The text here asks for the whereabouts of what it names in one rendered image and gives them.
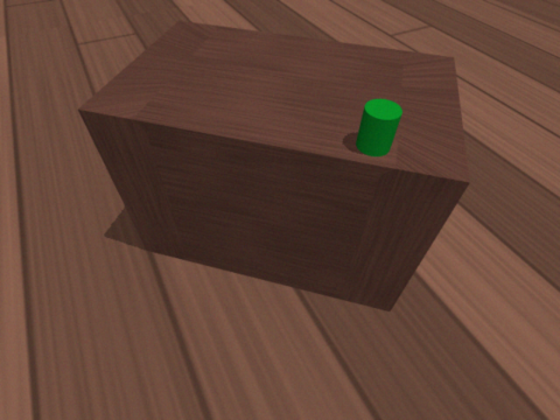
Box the can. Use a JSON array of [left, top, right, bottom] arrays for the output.
[[356, 99, 403, 157]]

